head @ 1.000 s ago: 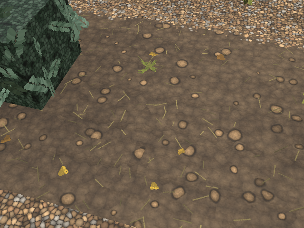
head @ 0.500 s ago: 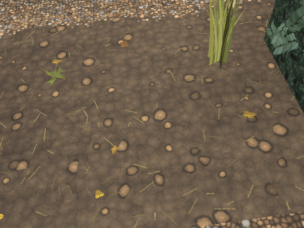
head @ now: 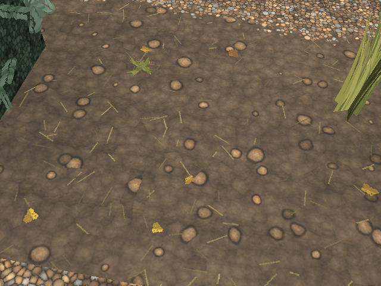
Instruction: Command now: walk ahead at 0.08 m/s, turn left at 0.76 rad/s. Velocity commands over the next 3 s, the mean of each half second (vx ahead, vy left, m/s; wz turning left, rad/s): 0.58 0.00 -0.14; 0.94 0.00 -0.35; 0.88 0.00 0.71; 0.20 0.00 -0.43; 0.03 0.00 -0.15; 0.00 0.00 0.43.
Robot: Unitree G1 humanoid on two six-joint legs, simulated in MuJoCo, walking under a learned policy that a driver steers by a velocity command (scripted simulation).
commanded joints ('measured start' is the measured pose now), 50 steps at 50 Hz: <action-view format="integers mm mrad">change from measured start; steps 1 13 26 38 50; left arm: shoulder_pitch -100 22 115 294 191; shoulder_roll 85 58 64 105 216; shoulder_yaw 11 -1 -53 -26 -7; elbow -129 24 14 124 138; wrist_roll -13 55 15 -8 61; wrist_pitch -46 -36 -51 -132 -122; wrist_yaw -9 -75 -100 -26 29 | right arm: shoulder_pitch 133 264 246 -43 454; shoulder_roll -225 -118 -147 -25 -180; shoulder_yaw -59 10 32 107 25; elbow -41 72 187 -40 175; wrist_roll -2 -49 -69 -89 -14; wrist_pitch -58 -115 -129 -108 -106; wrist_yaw -4 -4 -65 16 4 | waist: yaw -49 -64 106 -13 -306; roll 127 146 202 61 -56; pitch -258 27 -103 68 -274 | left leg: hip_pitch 463 363 523 -334 401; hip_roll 318 198 265 138 -76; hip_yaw -508 -165 176 -15 55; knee -290 -546 -103 434 -116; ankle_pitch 499 -4 1610 135 316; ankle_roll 277 30 -38 -97 131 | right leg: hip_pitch -406 -507 -87 57 383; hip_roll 59 82 209 67 -19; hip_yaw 193 203 -128 395 26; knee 348 125 -153 -799 103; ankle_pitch -75 413 223 407 1627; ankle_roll -4 -30 -262 -360 -86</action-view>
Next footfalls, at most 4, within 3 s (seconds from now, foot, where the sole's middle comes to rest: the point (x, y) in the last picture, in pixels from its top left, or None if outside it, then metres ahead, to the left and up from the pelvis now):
0.56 right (207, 280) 0.42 -0.08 -0.76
1.00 left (214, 155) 0.92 -0.12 -0.76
1.42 right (260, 85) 1.32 -0.37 -0.76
1.80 left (206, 60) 1.49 -0.11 -0.76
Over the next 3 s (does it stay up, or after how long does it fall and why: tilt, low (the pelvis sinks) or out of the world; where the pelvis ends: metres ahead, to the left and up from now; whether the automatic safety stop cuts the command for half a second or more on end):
stays up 1.38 -0.20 0.02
